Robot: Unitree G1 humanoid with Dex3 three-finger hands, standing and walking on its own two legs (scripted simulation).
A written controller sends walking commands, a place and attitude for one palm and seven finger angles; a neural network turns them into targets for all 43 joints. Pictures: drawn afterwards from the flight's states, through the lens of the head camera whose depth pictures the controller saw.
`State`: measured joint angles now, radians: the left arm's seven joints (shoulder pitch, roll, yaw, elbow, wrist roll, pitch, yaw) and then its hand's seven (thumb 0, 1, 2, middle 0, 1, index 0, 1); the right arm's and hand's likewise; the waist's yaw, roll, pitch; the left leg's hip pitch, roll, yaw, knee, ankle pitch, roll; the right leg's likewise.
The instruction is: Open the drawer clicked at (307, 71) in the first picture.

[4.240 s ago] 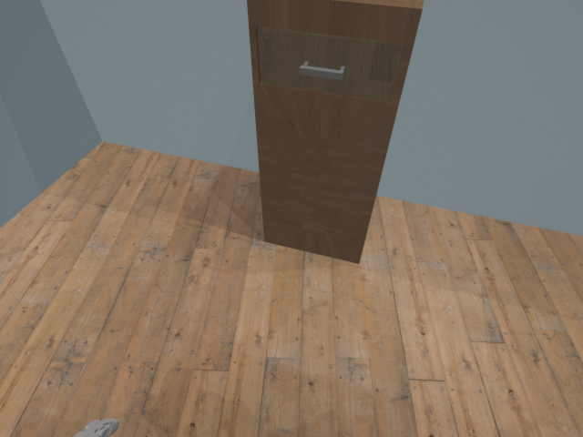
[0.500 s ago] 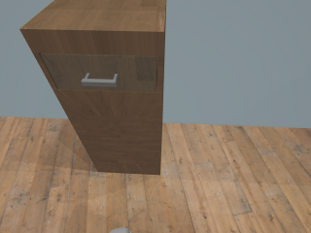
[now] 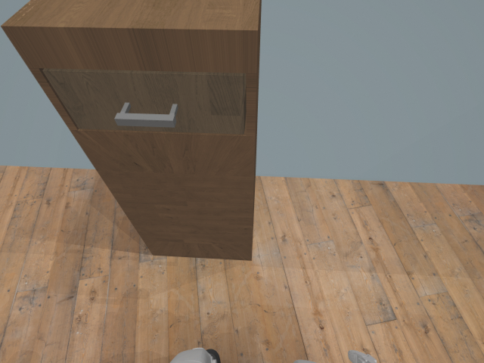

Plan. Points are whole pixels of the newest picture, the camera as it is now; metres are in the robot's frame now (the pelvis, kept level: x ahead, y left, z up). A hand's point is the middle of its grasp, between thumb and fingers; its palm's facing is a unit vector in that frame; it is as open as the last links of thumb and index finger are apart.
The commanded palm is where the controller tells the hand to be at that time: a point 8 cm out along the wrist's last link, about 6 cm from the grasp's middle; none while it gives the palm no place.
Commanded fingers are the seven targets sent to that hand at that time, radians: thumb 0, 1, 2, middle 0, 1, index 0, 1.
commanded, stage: come to a stop and stand still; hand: left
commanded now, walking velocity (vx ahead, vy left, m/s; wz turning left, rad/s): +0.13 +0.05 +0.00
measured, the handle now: (148, 114) +0.54 +0.24 +0.07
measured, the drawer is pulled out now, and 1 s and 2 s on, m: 0.00 0.00 0.00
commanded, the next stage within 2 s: look again from close up in 1.04 s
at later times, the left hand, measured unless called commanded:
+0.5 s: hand out of the picture -0.04 +0.17 -0.15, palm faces +0.14 -0.96 -0.24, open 7.3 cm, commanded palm none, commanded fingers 0.00 0.90 0.90 -0.20 -0.30 -0.20 -0.30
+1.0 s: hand out of the picture -0.01 +0.20 -0.17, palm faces +0.08 -0.98 -0.17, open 7.3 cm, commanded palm none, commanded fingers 0.00 0.90 0.90 -0.20 -0.30 -0.20 -0.30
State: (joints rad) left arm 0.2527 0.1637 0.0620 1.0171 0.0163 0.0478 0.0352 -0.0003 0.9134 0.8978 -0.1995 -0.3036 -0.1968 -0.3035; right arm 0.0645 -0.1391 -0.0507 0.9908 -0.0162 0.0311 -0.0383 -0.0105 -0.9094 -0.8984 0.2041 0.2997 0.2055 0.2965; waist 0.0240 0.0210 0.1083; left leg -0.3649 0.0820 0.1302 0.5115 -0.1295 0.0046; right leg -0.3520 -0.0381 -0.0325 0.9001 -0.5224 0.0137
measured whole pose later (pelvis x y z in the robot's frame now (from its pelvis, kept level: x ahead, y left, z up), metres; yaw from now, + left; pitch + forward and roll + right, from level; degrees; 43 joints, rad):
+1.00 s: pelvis +0.00 +0.03 +0.01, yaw +2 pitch -1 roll +0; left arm 0.25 0.16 0.02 1.14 0.02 0.01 0.03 0.00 0.92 0.90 -0.20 -0.30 -0.20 -0.30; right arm 0.24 -0.16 -0.01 1.12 0.00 -0.01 -0.05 0.00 -0.93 -0.90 0.20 0.30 0.20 0.30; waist 0.01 -0.03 0.02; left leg -0.11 0.00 0.08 0.41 -0.29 0.02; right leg -0.14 -0.10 -0.05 0.41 -0.25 0.07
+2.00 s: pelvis -0.04 +0.01 +0.00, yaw +3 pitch -2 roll +0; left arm 0.40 0.13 0.04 1.09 0.03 0.02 0.01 0.00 0.91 0.90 -0.20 -0.30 -0.20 -0.30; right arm 0.42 -0.13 -0.02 1.09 -0.02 0.01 -0.01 0.00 -0.91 -0.90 0.20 0.30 0.20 0.30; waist 0.00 -0.02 -0.01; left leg -0.24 0.02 0.04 0.59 -0.32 0.01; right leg -0.26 -0.07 -0.07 0.60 -0.37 -0.01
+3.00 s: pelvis +0.03 +0.05 +0.00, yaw +3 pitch -1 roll +1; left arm 0.20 0.17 0.04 1.00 0.02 0.03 0.04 0.00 0.94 0.90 -0.20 -0.30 -0.20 -0.30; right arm 0.24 -0.14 -0.03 1.06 -0.01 0.02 -0.04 0.01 -0.93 -0.90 0.20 0.30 0.20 0.30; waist 0.01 -0.04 0.04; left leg -0.21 0.01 0.08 0.52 -0.28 0.01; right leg -0.28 -0.02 -0.09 0.55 -0.26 -0.04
